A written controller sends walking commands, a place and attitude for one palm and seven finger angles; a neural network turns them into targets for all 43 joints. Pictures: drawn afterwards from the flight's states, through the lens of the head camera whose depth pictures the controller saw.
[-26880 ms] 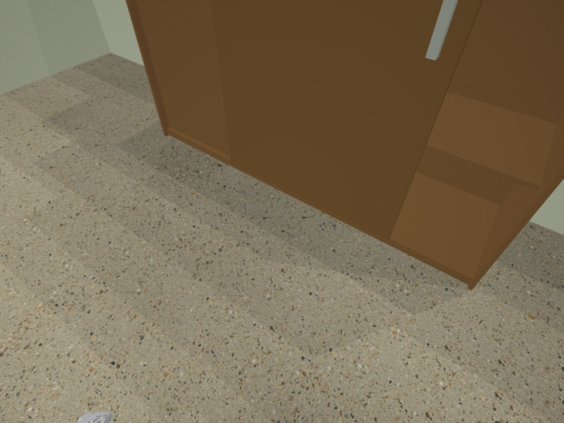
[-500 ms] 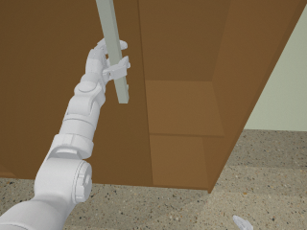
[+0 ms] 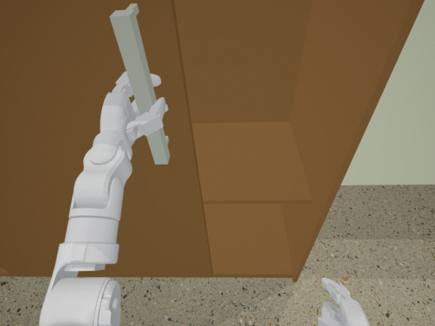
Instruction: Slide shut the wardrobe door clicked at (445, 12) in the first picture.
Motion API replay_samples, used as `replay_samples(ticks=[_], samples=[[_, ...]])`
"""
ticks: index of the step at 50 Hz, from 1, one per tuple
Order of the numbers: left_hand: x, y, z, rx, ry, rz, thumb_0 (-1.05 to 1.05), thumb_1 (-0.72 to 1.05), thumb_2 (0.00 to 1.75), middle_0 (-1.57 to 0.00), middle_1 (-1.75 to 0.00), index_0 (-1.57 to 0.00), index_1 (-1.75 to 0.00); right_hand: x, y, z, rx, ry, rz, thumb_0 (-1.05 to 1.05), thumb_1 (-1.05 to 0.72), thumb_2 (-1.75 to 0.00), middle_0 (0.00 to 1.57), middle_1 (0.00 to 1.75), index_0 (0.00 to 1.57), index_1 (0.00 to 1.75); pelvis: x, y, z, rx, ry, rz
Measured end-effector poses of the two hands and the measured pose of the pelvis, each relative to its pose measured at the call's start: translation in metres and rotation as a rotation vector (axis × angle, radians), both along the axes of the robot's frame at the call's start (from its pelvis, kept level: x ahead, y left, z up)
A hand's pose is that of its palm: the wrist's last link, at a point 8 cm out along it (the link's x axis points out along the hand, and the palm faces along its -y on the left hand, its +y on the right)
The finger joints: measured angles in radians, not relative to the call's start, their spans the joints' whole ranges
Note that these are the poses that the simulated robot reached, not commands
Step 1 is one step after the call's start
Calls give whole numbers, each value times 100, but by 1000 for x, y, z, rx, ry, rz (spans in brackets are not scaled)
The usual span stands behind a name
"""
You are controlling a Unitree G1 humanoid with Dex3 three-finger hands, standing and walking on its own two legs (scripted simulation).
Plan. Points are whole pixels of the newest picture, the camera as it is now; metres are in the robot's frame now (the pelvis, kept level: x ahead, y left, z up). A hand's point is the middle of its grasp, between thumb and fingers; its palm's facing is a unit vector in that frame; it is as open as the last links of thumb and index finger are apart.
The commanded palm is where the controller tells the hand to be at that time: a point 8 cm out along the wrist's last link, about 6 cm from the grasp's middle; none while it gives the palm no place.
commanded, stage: tug the door sideways, standing still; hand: left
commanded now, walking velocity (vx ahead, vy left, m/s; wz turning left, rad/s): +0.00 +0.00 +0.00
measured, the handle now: (149, 95) +0.46 +0.13 +0.23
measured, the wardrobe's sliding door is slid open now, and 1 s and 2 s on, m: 0.36 0.36 0.27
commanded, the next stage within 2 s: step sideways, sliding the door along in 0.92 s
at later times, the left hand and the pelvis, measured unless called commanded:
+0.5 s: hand (158, 115) +0.40 +0.11 +0.22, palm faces +0.07 -1.00 -0.05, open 6.3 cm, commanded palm +0.38 +0.10 +0.22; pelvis -0.01 +0.01 -0.01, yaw +6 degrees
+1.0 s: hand (161, 116) +0.40 +0.10 +0.22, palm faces +0.07 -0.99 -0.08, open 6.4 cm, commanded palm +0.38 +0.10 +0.22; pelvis -0.03 +0.01 -0.01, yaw +6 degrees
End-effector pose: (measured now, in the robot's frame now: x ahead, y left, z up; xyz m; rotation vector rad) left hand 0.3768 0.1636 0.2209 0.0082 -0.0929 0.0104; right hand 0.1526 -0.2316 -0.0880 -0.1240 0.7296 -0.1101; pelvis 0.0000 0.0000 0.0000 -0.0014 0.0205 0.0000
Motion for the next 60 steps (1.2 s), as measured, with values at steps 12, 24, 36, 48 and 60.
replay_samples(ticks=[12, 24, 36, 48, 60], samples=[[1, 0, 2, 3, 30, 25, 0, 65, 80, -35, -140, -31, -137, 54, 12, 1, -47, 16, 114, 1, -90, -90, 20, 30, 20, 30, 12, -1, -3, -10, 5, 62], [-2, -4, 3, 42, 36, 61, -1, 68, 81, -33, -140, -24, -140, 39, 50, -8, 17, 32, 183, 1, -90, -90, 20, 30, 20, 30, -4, 7, -6, -10, -9, 95], [-3, -6, 3, 63, 33, 58, -2, 72, 78, -31, -140, -18, -140, -21, 54, -30, 22, 150, 174, 1, -90, -90, 20, 30, 20, 30, -21, 17, -7, -8, -3, 108], [-3, -9, 3, 66, 28, 56, -3, 72, 78, -31, -140, -18, -140, -43, 41, -32, 3, 158, 149, 1, -90, -90, 20, 30, 20, 30, -29, 16, -8, -5, 7, 107], [4, -6, -5, 147, -153, 43, -8, 63, 80, -40, -140, -19, -138, -35, 17, -32, -9, 96, 54, 1, -90, -90, 20, 30, 20, 30, -36, -3, -15, 17, -1, 40]])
